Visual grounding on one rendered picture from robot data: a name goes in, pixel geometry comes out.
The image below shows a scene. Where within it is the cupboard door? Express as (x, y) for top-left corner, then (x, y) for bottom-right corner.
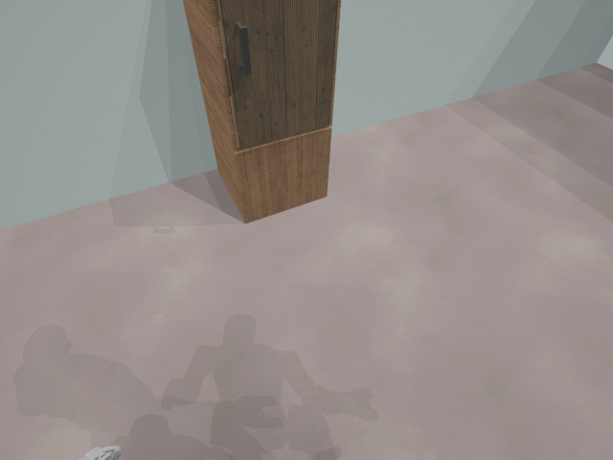
(217, 0), (338, 149)

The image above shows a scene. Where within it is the handle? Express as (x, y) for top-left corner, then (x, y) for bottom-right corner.
(236, 22), (252, 76)

